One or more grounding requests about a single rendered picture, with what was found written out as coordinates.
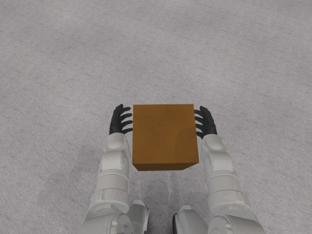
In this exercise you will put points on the robot left hand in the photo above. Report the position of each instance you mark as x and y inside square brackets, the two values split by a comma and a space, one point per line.
[116, 125]

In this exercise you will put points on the robot left upper arm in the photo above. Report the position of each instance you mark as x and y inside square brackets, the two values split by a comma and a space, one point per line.
[113, 223]

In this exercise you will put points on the right robot thigh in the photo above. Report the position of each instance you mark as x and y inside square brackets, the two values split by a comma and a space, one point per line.
[190, 222]

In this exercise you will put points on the robot right upper arm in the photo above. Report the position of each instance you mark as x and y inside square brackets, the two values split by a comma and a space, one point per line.
[228, 224]

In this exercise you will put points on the robot right forearm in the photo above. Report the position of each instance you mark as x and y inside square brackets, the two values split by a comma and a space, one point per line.
[225, 194]

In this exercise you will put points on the carton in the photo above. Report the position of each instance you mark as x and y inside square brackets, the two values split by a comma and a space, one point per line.
[164, 137]

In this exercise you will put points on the robot right hand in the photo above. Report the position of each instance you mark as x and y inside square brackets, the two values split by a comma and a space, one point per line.
[208, 126]

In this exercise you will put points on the left robot shin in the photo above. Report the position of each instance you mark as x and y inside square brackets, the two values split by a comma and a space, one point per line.
[138, 202]

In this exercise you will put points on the robot left forearm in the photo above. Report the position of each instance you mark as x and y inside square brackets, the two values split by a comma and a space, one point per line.
[111, 193]

